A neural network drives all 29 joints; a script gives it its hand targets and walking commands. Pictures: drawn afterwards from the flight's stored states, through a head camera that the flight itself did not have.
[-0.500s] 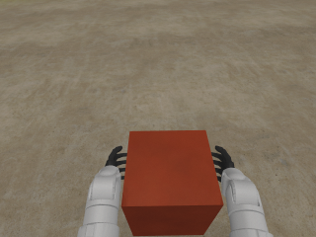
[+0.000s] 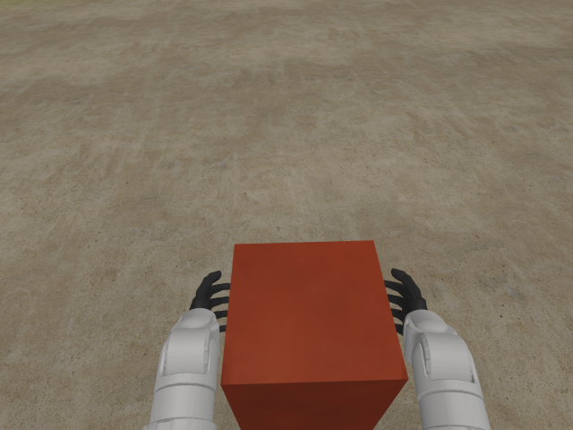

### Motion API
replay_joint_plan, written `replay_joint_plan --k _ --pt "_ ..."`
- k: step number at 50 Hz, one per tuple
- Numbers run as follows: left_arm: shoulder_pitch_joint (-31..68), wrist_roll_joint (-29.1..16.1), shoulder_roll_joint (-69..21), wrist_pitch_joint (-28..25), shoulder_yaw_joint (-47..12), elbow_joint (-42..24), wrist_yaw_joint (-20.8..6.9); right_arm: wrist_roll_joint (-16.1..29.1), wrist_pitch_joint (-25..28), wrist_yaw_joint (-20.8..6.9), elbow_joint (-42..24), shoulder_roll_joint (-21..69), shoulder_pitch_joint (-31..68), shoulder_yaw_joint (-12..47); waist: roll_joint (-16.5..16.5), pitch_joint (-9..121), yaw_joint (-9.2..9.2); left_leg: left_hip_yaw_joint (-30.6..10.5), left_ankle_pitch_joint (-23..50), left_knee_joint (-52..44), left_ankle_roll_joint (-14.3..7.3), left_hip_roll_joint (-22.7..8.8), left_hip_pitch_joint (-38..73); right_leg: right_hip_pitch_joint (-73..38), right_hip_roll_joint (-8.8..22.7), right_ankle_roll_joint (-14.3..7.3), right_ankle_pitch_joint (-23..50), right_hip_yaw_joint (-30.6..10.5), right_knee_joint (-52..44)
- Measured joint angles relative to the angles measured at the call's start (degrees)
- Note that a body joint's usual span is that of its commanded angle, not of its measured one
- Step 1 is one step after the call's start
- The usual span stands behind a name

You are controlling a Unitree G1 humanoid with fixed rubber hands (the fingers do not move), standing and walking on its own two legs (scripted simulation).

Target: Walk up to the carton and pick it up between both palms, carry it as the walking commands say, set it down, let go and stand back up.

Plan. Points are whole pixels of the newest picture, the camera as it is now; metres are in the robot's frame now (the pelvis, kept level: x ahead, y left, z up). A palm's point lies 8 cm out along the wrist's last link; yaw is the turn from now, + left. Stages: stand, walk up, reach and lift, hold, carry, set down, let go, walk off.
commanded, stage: reach and lift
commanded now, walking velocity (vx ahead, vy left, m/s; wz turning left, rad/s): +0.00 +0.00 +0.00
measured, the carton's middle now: (305, 341) +0.29 +0.00 -0.04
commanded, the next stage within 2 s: hold in 0.32 s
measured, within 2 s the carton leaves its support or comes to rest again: neither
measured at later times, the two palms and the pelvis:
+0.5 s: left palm (200, 326) +0.27 +0.15 +0.03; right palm (415, 327) +0.27 -0.15 +0.03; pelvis -0.01 +0.00 +0.00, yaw +0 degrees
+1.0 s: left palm (201, 328) +0.27 +0.15 +0.03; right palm (417, 331) +0.26 -0.15 +0.03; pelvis -0.01 +0.00 +0.00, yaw +0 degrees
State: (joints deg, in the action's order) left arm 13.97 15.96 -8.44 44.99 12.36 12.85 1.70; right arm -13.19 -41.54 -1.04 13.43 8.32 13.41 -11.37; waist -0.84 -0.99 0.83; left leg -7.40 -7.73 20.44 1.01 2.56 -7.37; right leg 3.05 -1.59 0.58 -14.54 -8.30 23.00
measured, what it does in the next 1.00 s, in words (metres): stands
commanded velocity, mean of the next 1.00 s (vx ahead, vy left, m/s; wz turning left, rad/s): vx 0.00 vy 0.00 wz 0.00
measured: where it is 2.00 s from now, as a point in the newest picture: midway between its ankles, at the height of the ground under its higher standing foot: outside the picture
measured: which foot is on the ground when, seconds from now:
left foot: down 0.00-1.00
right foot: down 0.00-1.00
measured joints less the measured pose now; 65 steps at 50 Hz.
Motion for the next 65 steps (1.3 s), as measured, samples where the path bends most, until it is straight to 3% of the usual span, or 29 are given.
replay_joint_plan --k 60,65 --pt "-0.91 0.04 0.19 0.85 -1.55 -0.57 0.19 0.35 -0.74 0.29 -1.21 -0.32 -1.77 0.77 0.23 0.29 -0.15 0.43 -0.38 1.75 -0.05 -0.18 -0.63 0.57 -0.21 0.10 0.00 0.28 1.29" --pt "-1.65 -1.79 0.80 2.29 -2.28 -1.85 0.71 1.79 -2.61 1.49 -3.20 -0.50 -2.83 1.84 1.27 6.37 -0.91 1.37 -3.99 8.06 -0.11 -0.89 -8.00 7.79 -0.14 -0.03 -3.61 1.94 6.89"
